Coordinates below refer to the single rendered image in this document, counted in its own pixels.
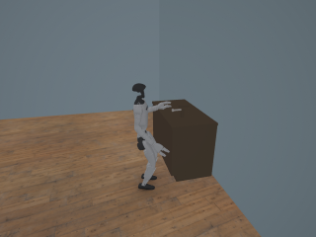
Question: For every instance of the robot left forearm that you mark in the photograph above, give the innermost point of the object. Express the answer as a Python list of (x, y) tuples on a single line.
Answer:
[(152, 109)]

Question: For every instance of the right robot upper arm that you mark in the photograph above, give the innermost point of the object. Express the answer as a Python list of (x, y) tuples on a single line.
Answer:
[(138, 111)]

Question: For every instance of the robot right forearm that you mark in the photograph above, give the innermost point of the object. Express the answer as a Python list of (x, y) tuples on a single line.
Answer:
[(145, 136)]

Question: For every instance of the robot right hand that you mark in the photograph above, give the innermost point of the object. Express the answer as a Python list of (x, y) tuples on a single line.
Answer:
[(158, 147)]

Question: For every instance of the counter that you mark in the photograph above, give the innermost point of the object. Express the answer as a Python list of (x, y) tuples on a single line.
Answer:
[(189, 135)]

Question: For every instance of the right robot shin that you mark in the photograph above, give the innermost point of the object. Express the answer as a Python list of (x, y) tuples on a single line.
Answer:
[(148, 174)]

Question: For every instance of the robot left hand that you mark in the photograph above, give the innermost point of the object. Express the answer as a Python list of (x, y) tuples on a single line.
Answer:
[(162, 107)]

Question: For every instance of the robot head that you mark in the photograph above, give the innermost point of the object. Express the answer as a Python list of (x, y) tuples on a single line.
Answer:
[(138, 87)]

